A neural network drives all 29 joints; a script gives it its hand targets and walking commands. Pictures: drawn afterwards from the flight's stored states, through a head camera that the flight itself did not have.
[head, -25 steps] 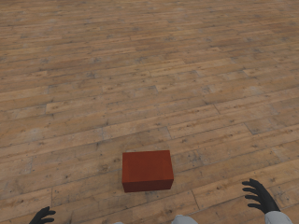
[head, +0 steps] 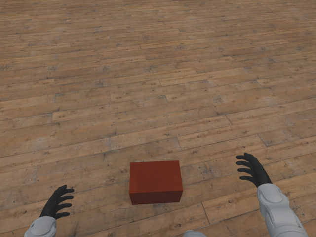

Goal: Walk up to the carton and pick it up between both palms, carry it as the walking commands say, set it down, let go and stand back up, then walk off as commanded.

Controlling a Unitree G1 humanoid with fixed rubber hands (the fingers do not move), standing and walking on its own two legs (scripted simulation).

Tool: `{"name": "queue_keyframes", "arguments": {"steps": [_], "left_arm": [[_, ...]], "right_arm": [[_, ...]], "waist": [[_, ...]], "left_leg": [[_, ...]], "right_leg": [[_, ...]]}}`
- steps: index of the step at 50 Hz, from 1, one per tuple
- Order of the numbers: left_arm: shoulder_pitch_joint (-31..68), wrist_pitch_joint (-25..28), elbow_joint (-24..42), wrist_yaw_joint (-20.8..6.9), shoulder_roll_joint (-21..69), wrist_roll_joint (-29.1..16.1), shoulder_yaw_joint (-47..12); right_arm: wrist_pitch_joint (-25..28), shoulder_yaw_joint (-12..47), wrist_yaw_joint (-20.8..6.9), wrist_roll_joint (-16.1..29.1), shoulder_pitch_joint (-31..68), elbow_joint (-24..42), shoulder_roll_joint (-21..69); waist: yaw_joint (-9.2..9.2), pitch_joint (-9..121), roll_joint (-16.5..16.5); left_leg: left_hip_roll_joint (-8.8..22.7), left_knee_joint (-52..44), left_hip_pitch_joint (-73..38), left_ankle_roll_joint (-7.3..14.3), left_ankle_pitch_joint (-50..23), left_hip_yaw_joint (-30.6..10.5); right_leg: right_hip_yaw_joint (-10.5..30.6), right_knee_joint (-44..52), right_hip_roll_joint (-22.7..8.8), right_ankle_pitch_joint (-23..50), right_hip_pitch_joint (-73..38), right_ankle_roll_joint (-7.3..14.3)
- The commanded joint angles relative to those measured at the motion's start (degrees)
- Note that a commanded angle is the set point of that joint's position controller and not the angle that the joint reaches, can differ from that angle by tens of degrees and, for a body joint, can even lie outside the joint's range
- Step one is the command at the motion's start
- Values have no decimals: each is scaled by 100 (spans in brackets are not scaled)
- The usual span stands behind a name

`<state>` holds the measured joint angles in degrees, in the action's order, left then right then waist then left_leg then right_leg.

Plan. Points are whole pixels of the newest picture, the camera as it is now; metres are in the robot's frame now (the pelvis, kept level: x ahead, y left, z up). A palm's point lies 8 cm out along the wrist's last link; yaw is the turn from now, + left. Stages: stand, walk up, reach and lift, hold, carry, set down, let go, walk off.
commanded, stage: reach and lift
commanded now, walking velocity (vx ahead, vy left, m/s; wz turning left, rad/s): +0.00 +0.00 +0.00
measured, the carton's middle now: (155, 182) +0.53 +0.01 -0.64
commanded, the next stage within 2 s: none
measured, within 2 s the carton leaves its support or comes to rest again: neither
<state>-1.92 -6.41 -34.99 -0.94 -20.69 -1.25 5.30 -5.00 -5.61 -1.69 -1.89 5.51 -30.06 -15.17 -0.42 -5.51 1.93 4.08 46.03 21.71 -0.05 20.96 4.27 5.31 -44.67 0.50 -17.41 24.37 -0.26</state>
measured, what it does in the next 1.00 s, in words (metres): stands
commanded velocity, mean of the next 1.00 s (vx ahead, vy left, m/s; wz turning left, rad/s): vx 0.00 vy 0.00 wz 0.00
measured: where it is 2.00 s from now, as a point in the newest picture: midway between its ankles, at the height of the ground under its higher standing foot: outside the picture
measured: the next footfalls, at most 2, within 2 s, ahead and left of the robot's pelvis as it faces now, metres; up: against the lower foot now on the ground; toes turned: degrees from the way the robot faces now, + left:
none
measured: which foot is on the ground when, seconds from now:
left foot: down 0.00-1.00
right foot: down 0.00-1.00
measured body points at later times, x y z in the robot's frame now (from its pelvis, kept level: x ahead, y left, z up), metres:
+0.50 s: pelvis +0.02 +0.00 +0.01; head +0.06 +0.02 +0.46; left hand +0.25 +0.30 -0.05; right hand +0.36 -0.19 +0.02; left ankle +0.04 +0.13 -0.70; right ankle +0.08 -0.14 -0.70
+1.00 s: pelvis +0.02 +0.01 +0.01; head +0.07 +0.04 +0.46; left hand +0.24 +0.29 -0.06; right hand +0.38 -0.14 +0.04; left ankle +0.04 +0.13 -0.70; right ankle +0.08 -0.14 -0.70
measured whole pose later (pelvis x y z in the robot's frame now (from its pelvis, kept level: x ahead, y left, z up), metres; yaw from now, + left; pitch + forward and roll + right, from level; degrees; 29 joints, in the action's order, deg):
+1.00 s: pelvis +0.02 +0.01 +0.01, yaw +0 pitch +0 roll -1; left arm 4.6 -6.3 -36.0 2.1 -15.4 -1.7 5.4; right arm -8.7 0.0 -0.3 -1.9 17.0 -25.7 -10.5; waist 5.2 -5.8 2.0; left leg 4.0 41.3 21.7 0.0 19.9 4.6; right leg 5.3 -38.0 0.2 -15.2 23.5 -1.1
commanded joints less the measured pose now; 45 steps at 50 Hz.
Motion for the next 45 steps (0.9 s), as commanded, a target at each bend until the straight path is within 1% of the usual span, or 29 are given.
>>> {"name": "queue_keyframes", "arguments": {"steps": [1,2,3,4,6,7,8,9,11,13,14,17,18,19,20,21,22,23,24,28,30,31,33,34,35,38,43,44,45], "left_arm": [[1658,185,118,121,-1106,-27,632],[1333,136,119,104,-588,-154,525],[1306,193,353,173,-508,-164,469],[1552,216,214,158,-716,-150,474],[1655,254,153,187,-735,-19,517],[2140,264,13,163,-1009,-70,584],[1921,270,118,208,-670,-120,325],[2024,258,79,184,-809,-92,414],[1335,192,37,148,-605,-130,397],[2163,172,-244,179,-887,-215,426],[1537,114,-165,178,-846,-85,463],[1737,132,149,198,-255,-152,161],[1545,75,266,200,-422,-36,284],[1435,115,423,204,-248,-18,285],[2233,143,119,226,-374,-14,269],[2141,165,100,202,-612,-6,370],[1922,177,75,212,-551,19,398],[1723,134,193,235,-372,-51,251],[1926,96,97,222,-498,-95,229],[1656,155,374,256,-192,-81,150],[1736,148,234,271,-251,-44,164],[1676,152,381,261,112,-155,56],[1872,209,221,251,4,-94,111],[1858,151,236,280,19,-164,110],[1223,169,285,301,74,-60,186],[1390,145,559,318,122,-54,40],[1638,114,664,358,233,-32,23],[1732,144,728,345,254,25,85],[1805,127,753,385,242,91,68]], "right_arm": [[51,48,139,151,1649,862,-129],[-62,28,124,62,1609,711,-48],[-6,86,113,60,1219,627,-23],[-43,57,130,159,1940,863,-60],[5,12,107,143,1938,738,-131],[-43,-18,148,169,2259,602,-209],[-39,220,161,303,2160,831,94],[-94,113,211,222,2284,776,-37],[-83,306,196,184,1635,769,149],[-146,266,226,252,2726,997,87],[-138,442,198,209,2157,932,198],[-124,493,132,170,2518,1031,295],[-148,285,107,141,2095,906,97],[-154,365,104,159,1901,949,304],[-139,282,157,114,2725,785,122],[-130,183,197,86,2696,808,42],[-122,324,173,126,2433,882,177],[-192,402,163,174,2488,962,235],[-210,366,154,222,2666,1062,178],[-228,483,136,217,2177,1151,426],[-285,432,216,144,2592,1107,350],[-303,526,174,190,2425,1245,489],[-261,547,184,152,2484,1219,474],[-295,397,234,67,2504,1257,269],[-279,359,232,63,2167,1259,365],[-244,462,176,203,2265,1539,410],[-290,365,135,48,2274,1262,395],[-251,292,133,-18,2158,1005,301],[-256,321,160,36,2338,1251,342]], "waist": [[-52,997,-180],[-188,985,-36],[-102,746,-474],[-68,932,-300],[-64,964,-869],[26,989,-978],[-72,935,-549],[-51,1398,-483],[62,1155,-470],[96,1334,97],[252,1492,76],[298,1654,-207],[310,1588,-669],[355,1549,-580],[260,1994,-357],[346,1892,-612],[292,2046,-179],[379,1902,-469],[346,1835,-259],[443,1926,-660],[314,2199,-235],[349,2132,-552],[336,2171,-362],[410,2275,-545],[465,2045,-150],[508,1815,-776],[580,1923,-450],[597,1924,-760],[522,2024,-583]], "left_leg": [[510,-1577,-344,557,923,-712],[580,-1746,-353,577,565,-967],[557,-1907,-140,641,496,-1029],[752,-2047,-185,665,384,-1203],[920,-2200,144,818,99,-1412],[925,-2259,261,851,532,-1392],[804,-2038,117,781,438,-1262],[859,-1943,-200,702,111,-1168],[482,-1610,-356,545,-192,-740],[401,-1551,-641,579,-171,-561],[372,-1423,-882,487,-251,-529],[603,-1718,-929,569,-935,-847],[627,-1723,-918,557,-1000,-818],[661,-1700,-1013,572,-1105,-890],[707,-1572,-1140,552,-1266,-814],[623,-1593,-1106,593,-827,-732],[638,-1439,-1123,482,-1078,-698],[501,-1532,-1119,491,-1070,-606],[555,-1492,-1142,462,-1058,-611],[600,-1551,-1302,560,-1558,-548],[693,-1572,-1454,540,-1454,-619],[694,-1663,-1310,582,-1524,-654],[680,-1472,-1418,484,-1831,-534],[601,-1503,-1475,501,-1594,-516],[654,-1522,-1461,539,-1811,-615],[622,-1662,-1318,565,-1682,-624],[570,-1704,-1234,525,-1589,-644],[567,-1789,-1196,585,-1428,-639],[626,-1765,-1352,552,-1780,-639]], "right_leg": [[468,1667,-1024,-435,-697,424],[230,1471,-833,1,-604,396],[82,1290,-731,74,-631,357],[-85,1061,-632,341,-693,315],[-318,793,-527,387,-908,173],[-259,725,-563,58,-1117,189],[-195,905,-624,319,-958,227],[-81,964,-711,417,-1070,227],[343,1415,-1022,849,-902,311],[600,1804,-1278,682,-740,370],[733,1805,-1372,574,-793,428],[233,1444,-931,872,-591,286],[88,1356,-877,966,-652,249],[53,1317,-850,962,-637,247],[126,1308,-975,1297,-936,276],[306,1476,-1114,1060,-884,291],[338,1404,-1181,1399,-1019,324],[283,1420,-1087,1363,-794,299],[378,1506,-1164,1252,-651,329],[190,1449,-1040,1567,-677,257],[177,1432,-1067,1533,-689,205],[138,1402,-975,1473,-688,188],[173,1400,-1093,1956,-731,205],[250,1488,-1082,1784,-641,221],[245,1523,-1074,1952,-683,242],[188,1486,-1070,1678,-666,234],[71,1452,-972,1476,-621,229],[154,1530,-920,1215,-629,226],[56,1502,-913,1467,-646,207]]}}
